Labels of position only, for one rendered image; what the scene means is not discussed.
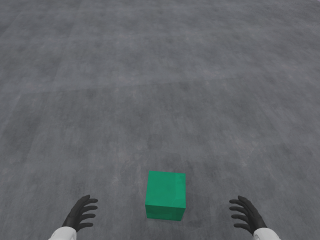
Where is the robot left hand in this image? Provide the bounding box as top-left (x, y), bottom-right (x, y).
top-left (62, 195), bottom-right (98, 232)

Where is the carton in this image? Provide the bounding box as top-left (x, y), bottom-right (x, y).
top-left (145, 170), bottom-right (186, 221)

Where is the robot left forearm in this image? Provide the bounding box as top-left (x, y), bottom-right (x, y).
top-left (48, 226), bottom-right (77, 240)

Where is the robot right hand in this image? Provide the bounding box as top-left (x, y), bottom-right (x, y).
top-left (229, 195), bottom-right (267, 237)

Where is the robot right forearm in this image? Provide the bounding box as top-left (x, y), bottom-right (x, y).
top-left (253, 227), bottom-right (281, 240)

